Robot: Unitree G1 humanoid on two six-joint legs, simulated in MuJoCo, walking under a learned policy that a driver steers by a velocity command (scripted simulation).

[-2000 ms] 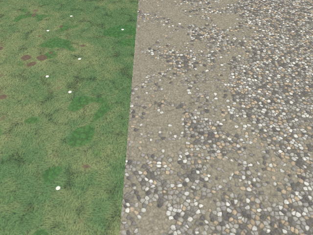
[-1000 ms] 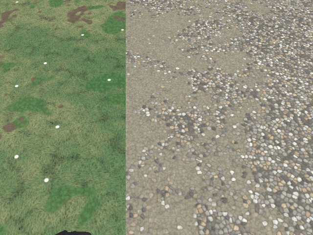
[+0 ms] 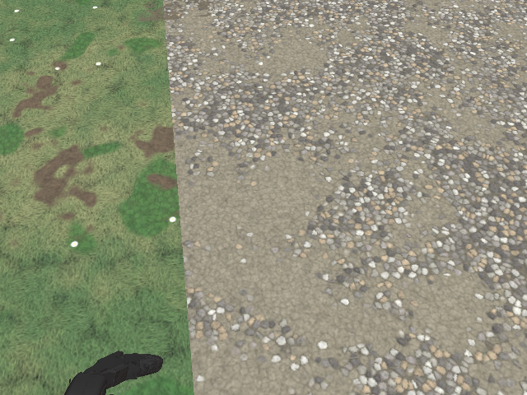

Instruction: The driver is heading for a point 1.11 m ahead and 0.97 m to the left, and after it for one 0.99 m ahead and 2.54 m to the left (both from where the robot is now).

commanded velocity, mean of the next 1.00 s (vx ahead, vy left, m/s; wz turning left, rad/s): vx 1.00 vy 0.00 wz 0.84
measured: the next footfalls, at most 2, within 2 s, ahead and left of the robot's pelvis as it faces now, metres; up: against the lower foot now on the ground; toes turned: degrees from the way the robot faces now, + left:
right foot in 0.06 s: +0.27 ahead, -0.09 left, +0.00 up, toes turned -1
left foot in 0.50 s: +0.66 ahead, +0.15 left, +0.00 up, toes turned +28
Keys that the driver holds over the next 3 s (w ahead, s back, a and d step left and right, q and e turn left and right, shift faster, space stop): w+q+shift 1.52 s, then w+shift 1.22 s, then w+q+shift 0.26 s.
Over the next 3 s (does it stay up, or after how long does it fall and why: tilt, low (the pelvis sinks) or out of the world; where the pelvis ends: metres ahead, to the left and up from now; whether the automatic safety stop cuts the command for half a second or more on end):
stays up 1.16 2.06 0.01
